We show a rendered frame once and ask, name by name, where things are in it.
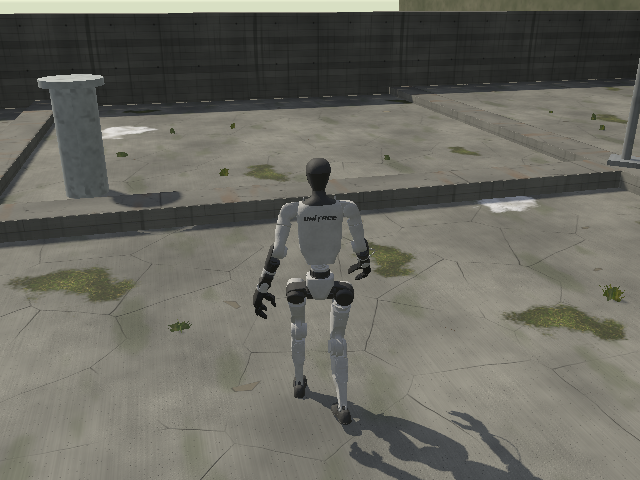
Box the right robot upper arm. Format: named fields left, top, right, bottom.
left=339, top=200, right=367, bottom=253

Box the robot right hand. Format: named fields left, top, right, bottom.
left=348, top=262, right=371, bottom=280

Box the right robot forearm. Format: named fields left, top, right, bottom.
left=356, top=238, right=370, bottom=268

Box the left robot upper arm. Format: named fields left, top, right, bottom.
left=271, top=202, right=299, bottom=259

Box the robot left hand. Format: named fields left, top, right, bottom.
left=253, top=289, right=276, bottom=319

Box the left robot forearm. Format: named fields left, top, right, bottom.
left=256, top=243, right=280, bottom=293

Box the robot head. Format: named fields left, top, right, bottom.
left=302, top=158, right=336, bottom=206

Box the robot right foot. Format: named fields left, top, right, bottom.
left=331, top=402, right=352, bottom=425

